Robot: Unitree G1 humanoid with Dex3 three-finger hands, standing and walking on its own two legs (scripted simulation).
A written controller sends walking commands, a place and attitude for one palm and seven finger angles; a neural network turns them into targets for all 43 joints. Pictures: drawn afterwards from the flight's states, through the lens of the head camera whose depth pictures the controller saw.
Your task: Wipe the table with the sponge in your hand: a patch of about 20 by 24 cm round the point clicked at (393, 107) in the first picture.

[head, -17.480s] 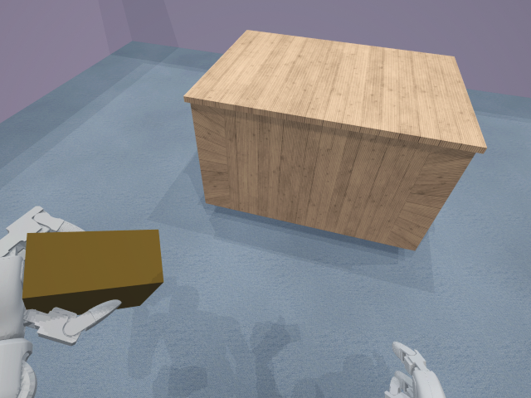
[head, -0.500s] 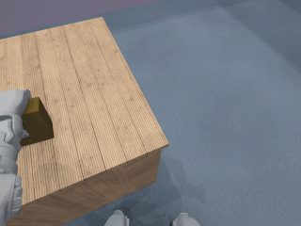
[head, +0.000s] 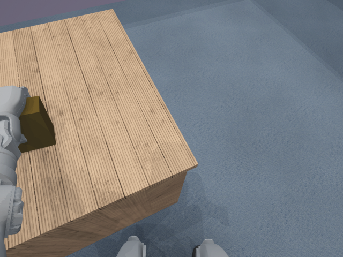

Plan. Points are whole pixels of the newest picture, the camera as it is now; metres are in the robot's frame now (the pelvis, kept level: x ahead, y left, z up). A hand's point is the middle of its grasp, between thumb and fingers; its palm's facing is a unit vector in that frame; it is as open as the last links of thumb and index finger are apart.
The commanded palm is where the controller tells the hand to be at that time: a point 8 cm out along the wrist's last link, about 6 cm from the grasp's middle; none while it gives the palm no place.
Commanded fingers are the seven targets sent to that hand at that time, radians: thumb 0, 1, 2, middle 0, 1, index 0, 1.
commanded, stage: slide across to the middle lane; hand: left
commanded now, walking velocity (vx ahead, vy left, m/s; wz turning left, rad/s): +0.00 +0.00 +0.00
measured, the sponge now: (22, 132) +0.41 +0.38 -0.01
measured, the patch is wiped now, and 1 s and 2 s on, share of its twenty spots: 0.35 0.40 0.70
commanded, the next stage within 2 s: wipe back along the middle lane in 0.54 s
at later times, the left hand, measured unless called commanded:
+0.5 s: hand (33, 110) +0.44 +0.34 +0.03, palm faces -0.11 +0.03 -0.99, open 10.1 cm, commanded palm +0.43 +0.30 +0.07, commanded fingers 0.00 0.10 1.30 -1.20 -1.60 -1.20 -1.60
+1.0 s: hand (49, 113) +0.44 +0.30 +0.03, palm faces -0.10 +0.02 -1.00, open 10.1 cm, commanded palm +0.40 +0.27 +0.06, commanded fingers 0.00 0.10 1.30 -1.20 -1.60 -1.20 -1.60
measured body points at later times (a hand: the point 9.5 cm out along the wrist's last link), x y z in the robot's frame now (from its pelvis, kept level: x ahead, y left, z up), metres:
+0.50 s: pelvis +0.03 +0.02 +0.02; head +0.11 +0.03 +0.46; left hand +0.44 +0.33 +0.09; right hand +0.11 -0.24 -0.12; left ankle +0.02 +0.14 -0.69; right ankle +0.02 -0.15 -0.69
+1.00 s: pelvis +0.05 +0.00 +0.03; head +0.11 +0.00 +0.47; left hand +0.44 +0.30 +0.08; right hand +0.13 -0.27 -0.11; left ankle +0.02 +0.14 -0.69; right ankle +0.02 -0.15 -0.69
